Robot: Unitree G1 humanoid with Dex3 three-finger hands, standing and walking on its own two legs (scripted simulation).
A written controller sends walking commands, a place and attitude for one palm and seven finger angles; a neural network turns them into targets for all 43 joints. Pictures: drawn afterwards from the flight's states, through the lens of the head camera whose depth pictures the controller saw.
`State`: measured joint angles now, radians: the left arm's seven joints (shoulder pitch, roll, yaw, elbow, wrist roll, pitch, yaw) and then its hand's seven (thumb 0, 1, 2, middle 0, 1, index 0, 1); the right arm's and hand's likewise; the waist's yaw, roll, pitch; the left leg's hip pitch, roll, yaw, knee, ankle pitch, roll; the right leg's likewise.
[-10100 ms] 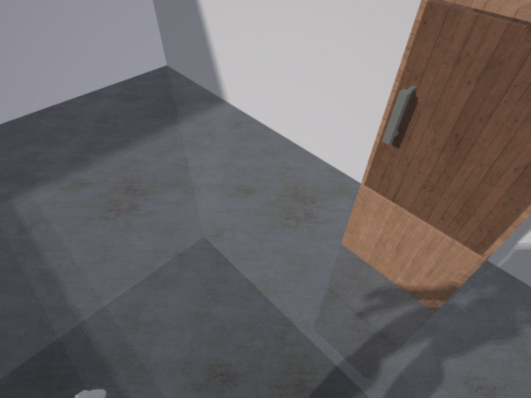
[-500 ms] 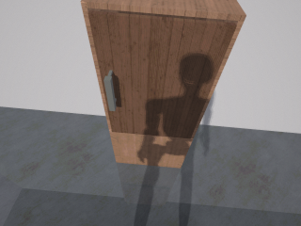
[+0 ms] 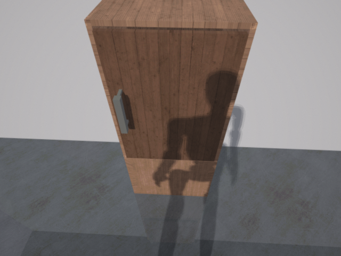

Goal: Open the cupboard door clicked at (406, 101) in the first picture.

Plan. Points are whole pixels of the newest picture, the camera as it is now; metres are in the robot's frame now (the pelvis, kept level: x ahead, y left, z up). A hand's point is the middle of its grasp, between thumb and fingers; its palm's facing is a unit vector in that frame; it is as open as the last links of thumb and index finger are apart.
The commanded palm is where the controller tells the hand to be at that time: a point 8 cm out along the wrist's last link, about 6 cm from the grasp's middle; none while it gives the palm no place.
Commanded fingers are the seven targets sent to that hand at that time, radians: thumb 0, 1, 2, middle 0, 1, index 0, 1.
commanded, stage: come to a stop and stand still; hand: left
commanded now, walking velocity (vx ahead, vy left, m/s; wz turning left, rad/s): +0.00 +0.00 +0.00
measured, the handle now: (122, 111) +0.58 +0.20 -0.02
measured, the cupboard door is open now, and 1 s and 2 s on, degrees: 0 0 0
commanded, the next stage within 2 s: look again from close up in 0.26 s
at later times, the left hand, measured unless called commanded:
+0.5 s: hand out of the picture -0.02 +0.14 -0.17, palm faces +0.05 -0.98 -0.17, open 7.3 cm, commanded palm none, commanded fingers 0.00 0.90 0.90 -0.20 -0.30 -0.20 -0.30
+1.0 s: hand out of the picture -0.01 +0.16 -0.17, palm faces +0.05 -0.98 -0.20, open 7.3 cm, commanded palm none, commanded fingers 0.00 0.90 0.90 -0.20 -0.30 -0.20 -0.30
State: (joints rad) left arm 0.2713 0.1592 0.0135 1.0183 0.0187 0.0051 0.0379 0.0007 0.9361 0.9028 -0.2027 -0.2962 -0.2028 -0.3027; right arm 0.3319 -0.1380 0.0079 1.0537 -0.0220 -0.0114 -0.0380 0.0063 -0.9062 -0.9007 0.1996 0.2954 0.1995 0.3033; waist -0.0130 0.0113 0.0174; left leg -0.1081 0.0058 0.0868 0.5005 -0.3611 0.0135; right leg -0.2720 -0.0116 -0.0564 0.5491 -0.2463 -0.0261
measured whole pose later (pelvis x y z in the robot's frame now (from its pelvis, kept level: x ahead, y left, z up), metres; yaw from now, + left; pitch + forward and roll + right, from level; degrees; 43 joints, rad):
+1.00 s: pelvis -0.01 -0.01 +0.01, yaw +1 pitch -1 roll +0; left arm 0.30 0.14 -0.01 1.11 0.02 -0.02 0.05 0.01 0.92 0.90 -0.20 -0.30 -0.20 -0.30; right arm 0.34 -0.12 0.02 1.13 -0.01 -0.02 -0.04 0.00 -0.90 -0.90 0.20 0.30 0.20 0.30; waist 0.00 0.00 0.03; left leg -0.10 0.02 0.07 0.43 -0.30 0.00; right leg -0.24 0.00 -0.08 0.45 -0.19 -0.04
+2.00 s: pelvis -0.02 +0.00 +0.01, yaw +1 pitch -2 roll +1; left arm 0.29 0.14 -0.01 1.11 0.02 -0.01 0.04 0.01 0.91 0.90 -0.20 -0.30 -0.20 -0.30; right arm 0.32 -0.14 0.01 1.11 -0.02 -0.03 -0.03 0.00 -0.90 -0.90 0.20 0.30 0.20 0.30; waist 0.00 0.00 0.03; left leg -0.10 -0.01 0.07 0.42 -0.28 0.02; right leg -0.25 -0.03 -0.07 0.45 -0.16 -0.02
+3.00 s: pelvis +0.03 +0.01 +0.00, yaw +2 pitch -1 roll +0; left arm 0.32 0.15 0.04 1.08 0.02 0.00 0.02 0.03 0.93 0.90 -0.20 -0.30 -0.20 -0.30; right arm 0.48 -0.07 0.02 1.15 -0.02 -0.05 -0.05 0.00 -0.90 -0.90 0.20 0.30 0.20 0.30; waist -0.03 -0.03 0.05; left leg -0.07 -0.01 0.06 0.46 -0.37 0.02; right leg -0.31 -0.03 -0.08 0.57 -0.24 -0.04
